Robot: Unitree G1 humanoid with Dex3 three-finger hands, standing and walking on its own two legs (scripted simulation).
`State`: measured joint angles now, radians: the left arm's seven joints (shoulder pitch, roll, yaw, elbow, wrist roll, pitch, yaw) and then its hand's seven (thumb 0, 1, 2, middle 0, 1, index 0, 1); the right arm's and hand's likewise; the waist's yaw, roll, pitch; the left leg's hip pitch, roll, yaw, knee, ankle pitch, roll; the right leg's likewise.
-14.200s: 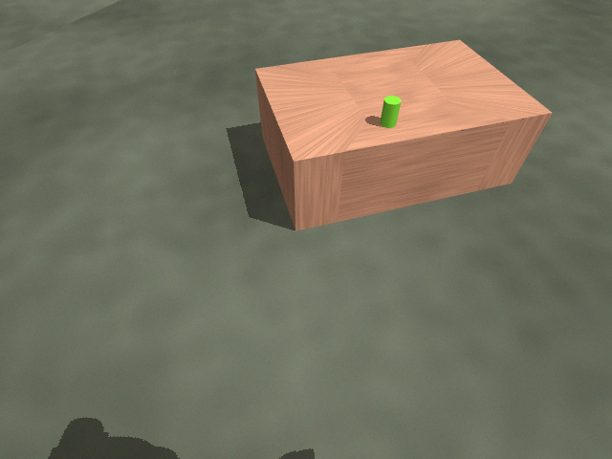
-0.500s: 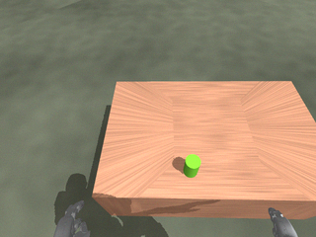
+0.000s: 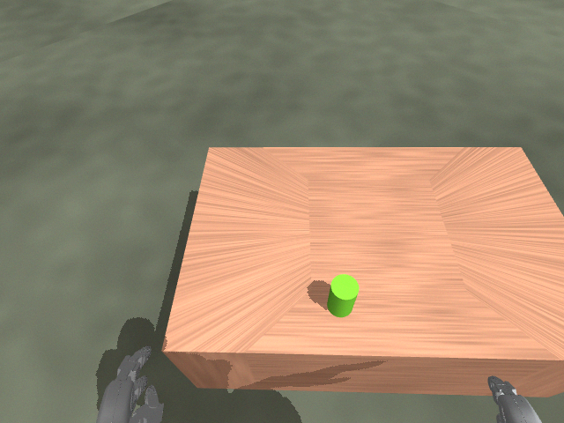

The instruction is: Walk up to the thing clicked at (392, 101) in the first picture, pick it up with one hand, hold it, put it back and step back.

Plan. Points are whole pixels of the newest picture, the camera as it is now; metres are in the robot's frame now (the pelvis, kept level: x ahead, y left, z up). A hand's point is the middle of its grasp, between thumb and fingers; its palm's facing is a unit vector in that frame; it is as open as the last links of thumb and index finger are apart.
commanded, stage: go down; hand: right
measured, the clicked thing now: (342, 296) +0.43 -0.11 -0.29
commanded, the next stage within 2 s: approach in 1.78 s
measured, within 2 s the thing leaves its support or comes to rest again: neither
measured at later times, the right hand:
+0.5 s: hand (481, 348) +0.25 -0.27 -0.05, palm faces +0.12 +0.95 -0.27, open 17.5 cm
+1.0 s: hand (490, 296) +0.31 -0.29 -0.02, palm faces +0.08 +0.99 -0.16, open 17.6 cm
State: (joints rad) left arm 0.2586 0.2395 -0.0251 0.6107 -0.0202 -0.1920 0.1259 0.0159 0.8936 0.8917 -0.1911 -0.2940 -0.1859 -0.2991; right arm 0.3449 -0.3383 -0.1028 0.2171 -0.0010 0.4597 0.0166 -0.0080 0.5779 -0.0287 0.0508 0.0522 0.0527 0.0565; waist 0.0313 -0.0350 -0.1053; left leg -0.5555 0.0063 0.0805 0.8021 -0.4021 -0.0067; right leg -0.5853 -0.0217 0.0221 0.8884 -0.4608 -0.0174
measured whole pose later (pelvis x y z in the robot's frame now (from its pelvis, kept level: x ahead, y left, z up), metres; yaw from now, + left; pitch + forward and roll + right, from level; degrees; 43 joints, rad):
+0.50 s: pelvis -0.02 +0.01 -0.01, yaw +0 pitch +9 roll +3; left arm 0.25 0.25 -0.04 0.68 -0.01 -0.27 0.19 0.02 0.89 0.90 -0.20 -0.30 -0.19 -0.30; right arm -0.01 -0.44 -0.24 0.42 0.06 0.37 0.11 -0.01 0.56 -0.02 0.06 0.05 0.06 0.05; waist 0.06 -0.03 -0.09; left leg -0.61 0.00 0.09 0.85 -0.40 0.00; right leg -0.65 -0.03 0.04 0.94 -0.45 -0.01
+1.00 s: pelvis -0.02 +0.01 -0.01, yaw +1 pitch +12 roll +2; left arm 0.32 0.29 -0.01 0.71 0.00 -0.19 0.14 0.01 0.89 0.91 -0.19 -0.29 -0.18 -0.30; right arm -0.30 -0.55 -0.39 0.84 0.07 0.01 0.36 -0.01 0.58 -0.03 0.05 0.05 0.05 0.05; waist 0.05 -0.01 -0.07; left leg -0.67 0.00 0.07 0.84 -0.38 0.01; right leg -0.69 -0.03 0.01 0.91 -0.44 -0.01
